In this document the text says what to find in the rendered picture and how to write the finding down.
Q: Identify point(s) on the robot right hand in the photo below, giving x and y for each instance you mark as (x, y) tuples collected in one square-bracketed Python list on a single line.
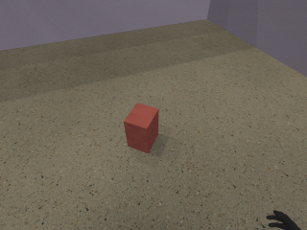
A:
[(287, 223)]

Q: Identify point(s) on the carton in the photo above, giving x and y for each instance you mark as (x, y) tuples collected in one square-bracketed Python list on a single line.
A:
[(141, 127)]

